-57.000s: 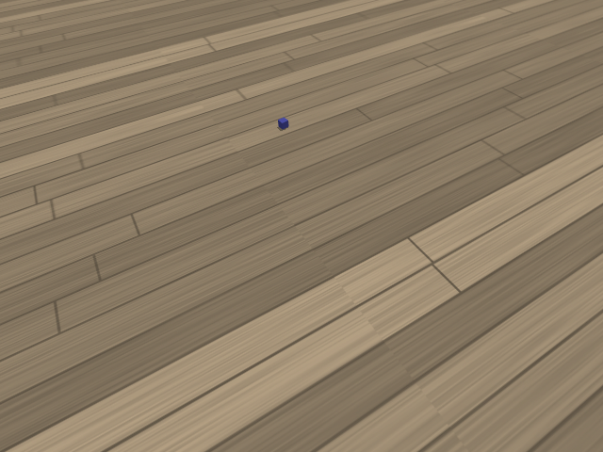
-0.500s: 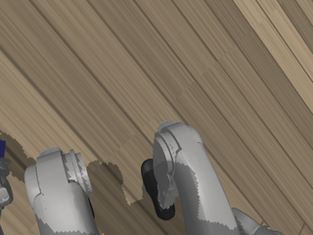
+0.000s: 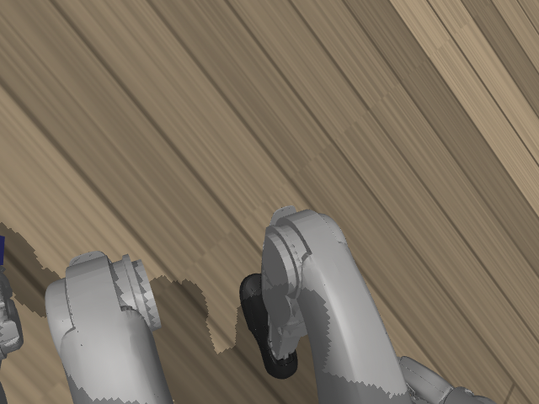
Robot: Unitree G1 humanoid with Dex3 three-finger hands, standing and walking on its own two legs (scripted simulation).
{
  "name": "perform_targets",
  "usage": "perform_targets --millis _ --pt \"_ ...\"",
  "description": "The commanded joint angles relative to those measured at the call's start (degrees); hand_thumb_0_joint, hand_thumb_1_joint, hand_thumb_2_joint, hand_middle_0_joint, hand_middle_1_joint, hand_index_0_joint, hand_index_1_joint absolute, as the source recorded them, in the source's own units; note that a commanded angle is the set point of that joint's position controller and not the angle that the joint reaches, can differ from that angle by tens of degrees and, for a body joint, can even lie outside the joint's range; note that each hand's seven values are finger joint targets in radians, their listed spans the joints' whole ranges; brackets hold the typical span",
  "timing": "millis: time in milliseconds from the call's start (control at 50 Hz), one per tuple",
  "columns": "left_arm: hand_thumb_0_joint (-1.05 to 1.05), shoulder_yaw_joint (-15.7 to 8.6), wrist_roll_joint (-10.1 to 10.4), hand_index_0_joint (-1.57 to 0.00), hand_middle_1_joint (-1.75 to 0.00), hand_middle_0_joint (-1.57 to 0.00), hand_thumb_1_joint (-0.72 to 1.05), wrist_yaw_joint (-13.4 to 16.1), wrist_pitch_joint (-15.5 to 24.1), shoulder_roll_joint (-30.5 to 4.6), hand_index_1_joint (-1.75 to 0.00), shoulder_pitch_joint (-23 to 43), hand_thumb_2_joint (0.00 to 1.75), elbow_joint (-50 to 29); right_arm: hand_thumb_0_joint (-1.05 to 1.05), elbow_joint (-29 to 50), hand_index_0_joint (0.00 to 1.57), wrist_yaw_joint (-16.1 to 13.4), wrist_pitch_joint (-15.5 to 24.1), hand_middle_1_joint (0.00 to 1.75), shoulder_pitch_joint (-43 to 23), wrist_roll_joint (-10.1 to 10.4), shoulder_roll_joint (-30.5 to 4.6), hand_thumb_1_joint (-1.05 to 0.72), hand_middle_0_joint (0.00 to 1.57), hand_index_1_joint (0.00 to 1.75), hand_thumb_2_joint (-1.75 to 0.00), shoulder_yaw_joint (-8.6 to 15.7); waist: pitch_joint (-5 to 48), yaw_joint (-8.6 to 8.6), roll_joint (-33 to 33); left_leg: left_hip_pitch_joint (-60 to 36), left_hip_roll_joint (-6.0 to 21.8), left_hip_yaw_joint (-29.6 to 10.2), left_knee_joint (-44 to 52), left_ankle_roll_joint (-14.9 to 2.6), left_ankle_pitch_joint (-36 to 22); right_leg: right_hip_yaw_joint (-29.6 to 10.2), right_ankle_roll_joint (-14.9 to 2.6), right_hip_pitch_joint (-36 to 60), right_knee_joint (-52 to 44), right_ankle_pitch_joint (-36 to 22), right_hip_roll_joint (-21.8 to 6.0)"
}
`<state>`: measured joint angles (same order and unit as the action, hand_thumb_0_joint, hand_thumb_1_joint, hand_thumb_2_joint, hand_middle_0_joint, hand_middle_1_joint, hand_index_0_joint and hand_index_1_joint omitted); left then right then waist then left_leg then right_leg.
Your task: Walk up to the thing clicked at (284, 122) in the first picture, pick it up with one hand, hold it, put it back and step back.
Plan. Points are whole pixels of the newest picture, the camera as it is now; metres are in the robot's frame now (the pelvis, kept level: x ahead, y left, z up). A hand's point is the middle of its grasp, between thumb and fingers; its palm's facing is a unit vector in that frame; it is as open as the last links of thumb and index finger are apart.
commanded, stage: close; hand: left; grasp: from above
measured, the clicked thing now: out of the picture +0.35 +0.34 -0.27
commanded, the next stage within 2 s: settle in 1.36 s
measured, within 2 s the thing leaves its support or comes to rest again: leaves its support in 1.78 s
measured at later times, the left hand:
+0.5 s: hand out of the picture +0.34 +0.34 -0.25, palm faces -0.34 -0.30 -0.89, open 8.4 cm
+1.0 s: hand out of the picture +0.35 +0.34 -0.25, palm faces -0.35 -0.29 -0.89, open 7.0 cm
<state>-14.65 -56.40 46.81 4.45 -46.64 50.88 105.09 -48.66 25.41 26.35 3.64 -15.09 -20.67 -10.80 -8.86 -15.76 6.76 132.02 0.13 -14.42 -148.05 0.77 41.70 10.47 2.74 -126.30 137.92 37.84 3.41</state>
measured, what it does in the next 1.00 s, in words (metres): stands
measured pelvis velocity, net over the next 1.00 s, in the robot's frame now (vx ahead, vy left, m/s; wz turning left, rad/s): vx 0.00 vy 0.00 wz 0.00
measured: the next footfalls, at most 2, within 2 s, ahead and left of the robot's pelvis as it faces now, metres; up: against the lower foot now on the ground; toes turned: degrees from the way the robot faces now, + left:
none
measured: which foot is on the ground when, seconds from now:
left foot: down 0.00-1.00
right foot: down 0.00-1.00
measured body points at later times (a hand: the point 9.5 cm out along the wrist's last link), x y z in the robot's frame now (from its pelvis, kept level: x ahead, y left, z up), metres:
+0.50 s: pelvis +0.00 +0.00 +0.00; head +0.24 +0.12 +0.35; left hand +0.36 +0.35 -0.20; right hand +0.07 -0.25 -0.06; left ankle +0.07 +0.12 -0.26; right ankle +0.12 -0.12 -0.26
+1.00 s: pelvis +0.00 +0.00 +0.01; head +0.25 +0.12 +0.36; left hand +0.36 +0.35 -0.20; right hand +0.07 -0.25 -0.06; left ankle +0.07 +0.12 -0.26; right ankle +0.12 -0.12 -0.26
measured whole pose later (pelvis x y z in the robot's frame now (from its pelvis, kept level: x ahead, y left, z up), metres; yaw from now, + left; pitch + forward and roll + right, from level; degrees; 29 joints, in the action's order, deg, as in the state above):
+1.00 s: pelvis +0.00 +0.00 +0.01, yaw +0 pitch +24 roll -13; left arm -10.7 -55.1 45.9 5.6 -47.4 51.2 104.6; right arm -47.4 24.6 26.1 3.5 -14.8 -20.9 -12.4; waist -9.4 -15.9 6.9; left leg 131.0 0.5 -14.8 -146.9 1.1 41.6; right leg 10.8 2.4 -125.6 136.7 37.4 3.6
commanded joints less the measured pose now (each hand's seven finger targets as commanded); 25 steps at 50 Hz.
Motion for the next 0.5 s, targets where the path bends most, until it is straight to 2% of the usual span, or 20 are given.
perform_targets --millis 0,40,60,100,120,140,160,180,200,220,240,260,280,340,380,440,460,480 --pt "0.00 2.1 -0.2 -0.67 -0.62 -0.61 0.23 1.3 0.8 -7.5 -0.56 13.3 0.33 -4.6 0.00 -0.1 0.20 0.3 0.4 0.30 10.5 0.7 -17.5 -0.89 0.20 0.30 -0.90 4.3 33.8 -4.02 -22.8 -23.6 2.1 4.5 16.5 -0.80 -9.7 5.4 -3.36 17.6 -11.7 -11.4 1.4" --pt "0.00 0.9 0.3 -0.67 -0.60 -0.62 0.23 1.4 0.8 -9.1 -0.54 11.1 0.34 -4.3 0.00 -0.1 0.20 0.0 0.4 0.30 10.6 1.0 -17.9 -0.89 0.20 0.30 -0.90 4.3 34.4 -2.80 -22.7 -23.7 2.0 4.8 16.2 -0.82 -10.7 5.0 -3.42 18.9 -12.1 -12.1 1.6" --pt "0.00 1.2 0.4 -0.69 -0.58 -0.64 0.23 1.4 0.8 -8.7 -0.53 10.6 0.33 -3.7 0.00 -0.4 0.20 -0.2 0.5 0.30 10.1 1.1 -17.7 -0.89 0.20 0.30 -0.90 4.2 33.6 -2.76 -23.0 -23.5 2.0 5.0 16.3 -0.73 -10.0 4.8 -3.43 18.8 -12.0 -11.5 1.4" --pt "0.00 2.6 0.0 -0.72 -0.56 -0.67 0.29 1.0 0.9 -7.7 -0.50 11.7 0.29 -3.6 0.00 -0.4 0.20 0.2 0.8 0.30 10.1 0.7 -17.6 -0.89 0.20 0.30 -0.90 3.9 31.9 -3.75 -22.0 -23.2 2.1 4.5 16.6 -0.79 -8.0 5.4 -3.28 17.2 -11.7 -9.7 1.2" --pt "0.00 1.9 0.1 -0.73 -0.56 -0.68 0.30 1.1 1.0 -8.5 -0.50 11.8 0.27 -4.1 0.00 0.0 0.20 0.2 0.7 0.30 10.5 0.7 -17.9 -0.89 0.20 0.30 -0.90 4.1 32.9 -3.61 -21.6 -23.0 2.0 4.7 16.5 -1.03 -8.0 5.2 -3.27 18.3 -12.7 -9.8 1.6" --pt "0.00 0.9 0.7 -0.75 -0.54 -0.70 0.31 1.3 1.1 -9.5 -0.48 10.6 0.27 -4.7 0.00 0.1 0.20 -0.2 0.7 0.30 9.7 1.2 -18.3 -0.89 0.20 0.30 -0.90 4.4 32.9 -2.39 -21.7 -22.6 2.1 4.6 17.0 -1.00 -7.0 5.0 -3.41 18.2 -12.9 -8.6 1.4" --pt "0.00 0.7 0.8 -0.76 -0.52 -0.71 0.33 1.3 1.0 -9.2 -0.46 9.7 0.25 -4.8 0.00 -0.2 0.20 -0.3 0.5 0.30 10.0 1.4 -18.0 -0.89 0.20 0.30 -0.90 4.5 33.5 -1.93 -23.3 -23.6 2.0 4.5 17.7 -0.71 -8.2 5.0 -3.56 18.3 -12.4 -9.4 1.4" --pt "0.00 1.7 0.6 -0.75 -0.53 -0.70 0.33 1.1 1.0 -8.4 -0.47 10.1 0.25 -4.4 0.00 -0.1 0.20 -0.2 0.5 0.30 9.4 1.2 -17.2 -0.89 0.20 0.30 -0.90 4.0 32.9 -2.46 -22.6 -23.2 2.2 4.5 17.2 -0.70 -7.9 5.1 -3.47 17.6 -11.9 -9.4 1.3" --pt "0.00 1.2 0.6 -0.75 -0.53 -0.70 0.31 1.1 1.1 -8.3 -0.48 9.9 0.27 -4.9 0.00 -0.1 0.20 -0.3 0.4 0.30 10.3 1.2 -17.9 -0.89 0.20 0.30 -0.90 4.3 34.7 -2.18 -23.1 -23.9 2.1 4.4 17.4 -0.64 -9.4 5.2 -3.59 18.7 -12.2 -10.6 1.7" --pt "0.00 1.8 0.6 -0.76 -0.52 -0.71 0.33 1.2 1.2 -8.1 -0.46 11.0 0.25 -4.8 0.00 -0.1 0.20 -0.3 0.3 0.30 10.0 1.4 -17.4 -0.89 0.20 0.30 -0.90 4.2 33.9 -2.45 -23.2 -23.3 2.2 4.3 16.9 -0.61 -9.0 4.9 -3.66 17.9 -11.6 -10.4 1.4" --pt "0.00 3.0 0.1 -0.78 -0.51 -0.72 0.35 1.0 1.3 -7.3 -0.45 11.8 0.24 -4.1 0.00 0.1 0.20 -0.2 0.4 0.30 10.3 0.9 -17.2 -0.89 0.20 0.30 -0.90 3.8 33.4 -3.89 -21.6 -22.8 2.1 4.6 16.1 -0.92 -9.1 4.9 -3.39 18.4 -12.1 -11.0 1.6" --pt "0.00 2.1 0.5 -0.77 -0.51 -0.72 0.35 1.2 1.3 -7.5 -0.45 10.7 0.24 -4.6 0.00 0.1 0.20 -0.4 0.2 0.30 10.9 1.2 -17.8 -0.89 0.20 0.30 -0.90 4.3 34.6 -3.08 -21.0 -22.8 2.0 4.7 16.0 -1.03 -9.9 4.9 -3.37 19.2 -12.9 -11.5 1.8" --pt "0.00 3.2 0.3 -0.80 -0.47 -0.75 0.38 1.0 1.3 -7.4 -0.42 12.5 0.21 -4.3 0.00 0.1 0.20 -0.3 0.5 0.30 10.2 1.0 -17.3 -0.89 0.20 0.30 -0.90 3.8 32.6 -4.18 -20.9 -22.4 2.1 4.7 15.4 -1.08 -9.2 5.0 -3.20 17.9 -12.2 -11.2 1.3" --pt "0.00 1.0 0.4 -0.84 -0.43 -0.79 0.43 1.3 1.2 -9.9 -0.38 9.4 0.18 -3.7 0.00 -0.3 0.20 -0.6 0.4 0.30 10.2 1.3 -18.2 -0.89 0.20 0.30 -0.90 4.1 33.1 -2.39 -21.7 -22.9 2.1 4.7 16.7 -0.97 -8.9 4.8 -3.44 19.1 -12.9 -10.3 1.6" --pt "0.00 2.3 0.1 -0.86 -0.42 -0.81 0.45 1.0 1.3 -8.1 -0.36 11.0 0.16 -3.1 0.00 -0.1 0.20 -0.4 0.5 0.30 10.1 0.9 -17.8 -0.89 0.20 0.30 -0.90 3.8 32.3 -3.57 -21.8 -23.1 2.2 4.2 17.2 -0.79 -8.1 5.3 -3.43 18.0 -12.3 -9.7 1.5" --pt "0.00 2.5 0.3 -0.90 -0.39 -0.84 0.49 0.7 1.2 -8.4 -0.33 11.2 0.13 -2.7 0.00 0.1 0.20 -0.4 0.7 0.30 9.9 1.0 -18.1 -0.89 0.20 0.30 -0.90 3.6 31.0 -3.99 -21.3 -23.1 2.2 4.0 17.3 -0.76 -7.1 5.6 -3.31 17.0 -12.2 -9.0 1.3" --pt "0.00 2.1 0.6 -0.90 -0.40 -0.84 0.50 0.7 1.3 -8.4 -0.33 10.4 0.12 -2.9 0.00 0.2 0.20 -0.4 0.7 0.30 9.8 1.1 -18.5 -0.89 0.20 0.30 -0.90 3.9 31.5 -3.50 -22.0 -23.8 2.2 3.6 17.9 -0.61 -7.2 5.8 -3.41 17.0 -12.1 -8.9 1.3" --pt "0.00 3.1 0.7 -0.90 -0.39 -0.84 0.50 0.6 1.1 -7.6 -0.33 10.7 0.12 -2.9 0.00 0.3 0.20 -0.3 0.7 0.30 9.3 1.1 -18.0 -0.89 0.20 0.30 -0.90 3.6 30.8 -3.73 -21.7 -23.5 2.2 3.7 17.4 -0.62 -7.2 5.7 -3.31 16.6 -12.0 -9.2 1.2"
